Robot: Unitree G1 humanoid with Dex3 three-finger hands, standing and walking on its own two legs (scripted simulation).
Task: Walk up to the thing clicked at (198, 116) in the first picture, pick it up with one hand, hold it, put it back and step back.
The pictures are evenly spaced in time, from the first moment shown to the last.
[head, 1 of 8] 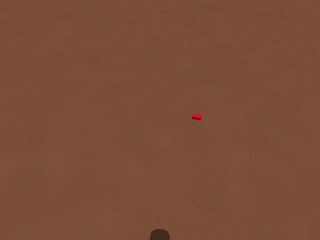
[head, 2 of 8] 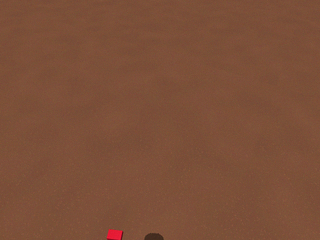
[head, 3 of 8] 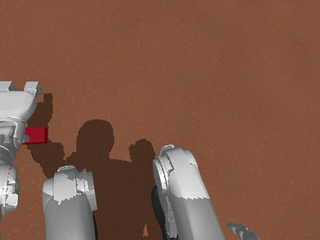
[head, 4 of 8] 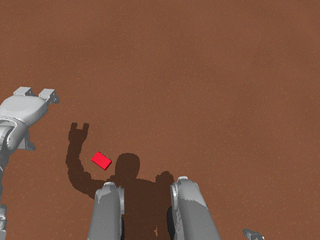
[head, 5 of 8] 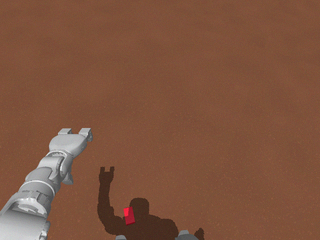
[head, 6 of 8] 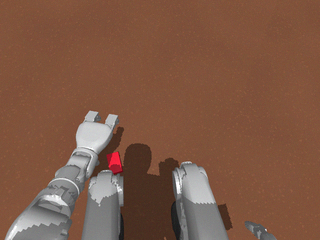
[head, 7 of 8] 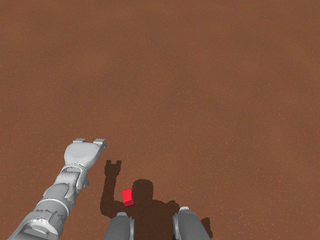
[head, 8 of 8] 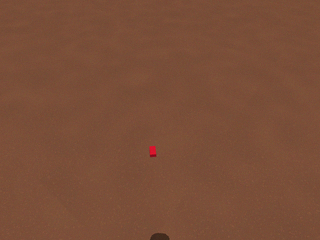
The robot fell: no
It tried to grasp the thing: yes
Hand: left
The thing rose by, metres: 0.00
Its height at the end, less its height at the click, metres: +0.00
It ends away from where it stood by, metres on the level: 0.15
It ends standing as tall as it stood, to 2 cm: yes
